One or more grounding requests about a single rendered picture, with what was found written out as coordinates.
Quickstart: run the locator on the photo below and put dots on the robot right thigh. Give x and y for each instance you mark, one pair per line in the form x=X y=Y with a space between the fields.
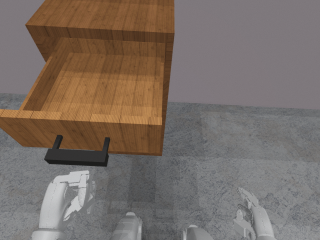
x=195 y=233

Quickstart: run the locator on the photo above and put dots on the handle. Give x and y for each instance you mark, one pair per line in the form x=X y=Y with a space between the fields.
x=58 y=156

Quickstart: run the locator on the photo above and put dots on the drawer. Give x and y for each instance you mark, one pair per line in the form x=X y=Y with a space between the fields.
x=90 y=89

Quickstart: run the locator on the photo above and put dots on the robot left forearm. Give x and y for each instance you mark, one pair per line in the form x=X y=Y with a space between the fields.
x=48 y=234

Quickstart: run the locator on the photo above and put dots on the cabinet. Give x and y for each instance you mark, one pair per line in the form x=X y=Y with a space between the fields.
x=151 y=21

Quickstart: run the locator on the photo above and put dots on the robot left shin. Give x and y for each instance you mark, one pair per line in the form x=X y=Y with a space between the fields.
x=130 y=214

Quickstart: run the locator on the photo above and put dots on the robot left hand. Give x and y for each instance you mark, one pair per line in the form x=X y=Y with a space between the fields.
x=76 y=189

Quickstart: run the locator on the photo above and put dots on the robot right hand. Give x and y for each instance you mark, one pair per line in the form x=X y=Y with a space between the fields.
x=257 y=222

